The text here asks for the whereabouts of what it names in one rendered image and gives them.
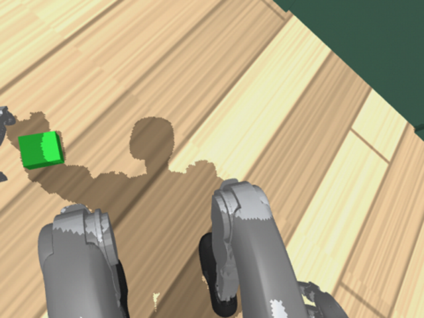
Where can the small box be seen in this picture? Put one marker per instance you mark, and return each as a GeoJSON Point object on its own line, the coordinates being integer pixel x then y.
{"type": "Point", "coordinates": [41, 150]}

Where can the right robot hand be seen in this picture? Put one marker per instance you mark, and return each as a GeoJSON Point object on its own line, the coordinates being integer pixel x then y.
{"type": "Point", "coordinates": [325, 305]}

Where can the armchair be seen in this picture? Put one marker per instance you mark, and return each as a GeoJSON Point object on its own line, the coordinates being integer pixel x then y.
{"type": "Point", "coordinates": [381, 40]}

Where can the left robot hand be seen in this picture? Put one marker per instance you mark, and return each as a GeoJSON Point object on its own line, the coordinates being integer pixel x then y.
{"type": "Point", "coordinates": [6, 118]}

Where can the left robot foot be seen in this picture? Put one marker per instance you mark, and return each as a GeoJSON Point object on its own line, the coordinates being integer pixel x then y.
{"type": "Point", "coordinates": [123, 289]}

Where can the right robot foot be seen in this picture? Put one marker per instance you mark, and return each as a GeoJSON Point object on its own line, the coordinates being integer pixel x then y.
{"type": "Point", "coordinates": [208, 266]}

